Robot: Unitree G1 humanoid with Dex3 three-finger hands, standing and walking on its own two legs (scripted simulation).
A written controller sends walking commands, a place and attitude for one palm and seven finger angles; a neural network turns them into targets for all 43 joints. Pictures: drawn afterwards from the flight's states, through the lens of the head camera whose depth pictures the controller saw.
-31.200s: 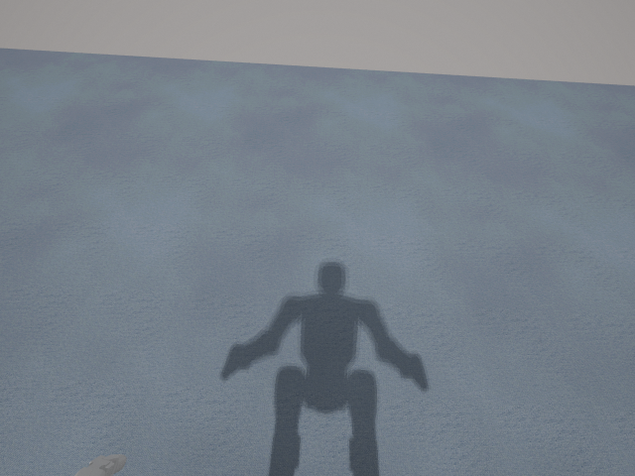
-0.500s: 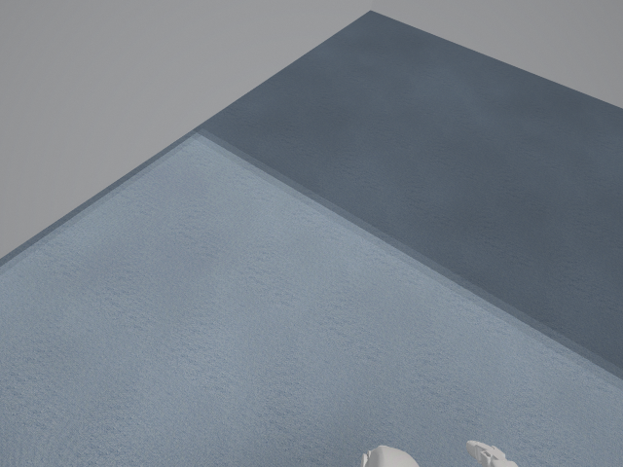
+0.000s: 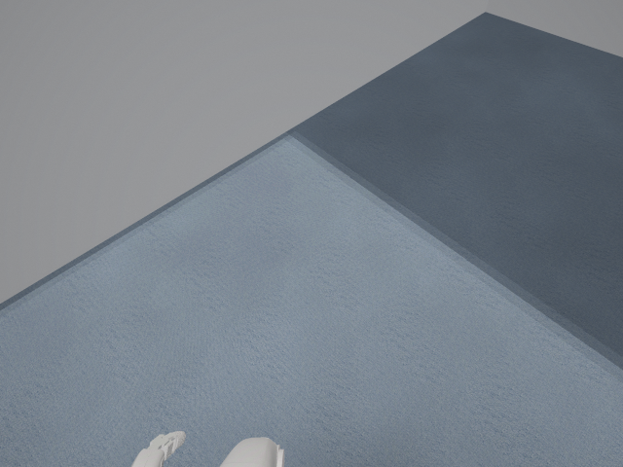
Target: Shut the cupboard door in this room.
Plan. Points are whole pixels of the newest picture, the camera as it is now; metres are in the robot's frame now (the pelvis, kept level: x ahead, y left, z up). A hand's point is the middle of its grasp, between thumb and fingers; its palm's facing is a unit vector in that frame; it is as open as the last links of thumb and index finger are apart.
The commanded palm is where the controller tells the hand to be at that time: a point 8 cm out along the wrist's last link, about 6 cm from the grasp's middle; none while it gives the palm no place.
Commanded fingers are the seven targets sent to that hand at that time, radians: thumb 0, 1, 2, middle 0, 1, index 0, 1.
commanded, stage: turn to face it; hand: left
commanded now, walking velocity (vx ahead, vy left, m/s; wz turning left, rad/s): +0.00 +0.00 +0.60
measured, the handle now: out of the picture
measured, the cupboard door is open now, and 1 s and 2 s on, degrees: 89 89 89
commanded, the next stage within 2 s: take the last steps up to it in 1.82 s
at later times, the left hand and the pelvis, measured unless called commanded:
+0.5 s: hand out of the picture +0.00 +0.30 -0.17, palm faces +0.32 -0.91 -0.25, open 7.4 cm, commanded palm none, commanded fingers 0.00 0.90 0.90 -0.20 -0.30 -0.20 -0.30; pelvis -0.01 +0.06 +0.00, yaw +17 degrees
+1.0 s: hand out of the picture +0.00 +0.21 -0.14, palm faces +0.54 -0.79 -0.29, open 7.4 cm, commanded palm none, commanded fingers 0.00 0.90 0.90 -0.20 -0.30 -0.20 -0.30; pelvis +0.01 -0.01 +0.00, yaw +36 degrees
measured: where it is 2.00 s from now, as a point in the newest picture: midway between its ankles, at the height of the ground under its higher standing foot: outside the picture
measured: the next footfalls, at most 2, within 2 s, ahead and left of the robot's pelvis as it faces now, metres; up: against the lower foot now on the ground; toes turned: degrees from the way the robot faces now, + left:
left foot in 0.22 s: +0.02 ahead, +0.15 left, +0.00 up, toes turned +14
right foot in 0.80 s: +0.10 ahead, -0.07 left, +0.00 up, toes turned +27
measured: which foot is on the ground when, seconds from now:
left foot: up 0.00-0.20, down 0.22-0.80, up 0.82-1.00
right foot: down 0.00-0.22, up 0.24-0.78, down 0.80-1.00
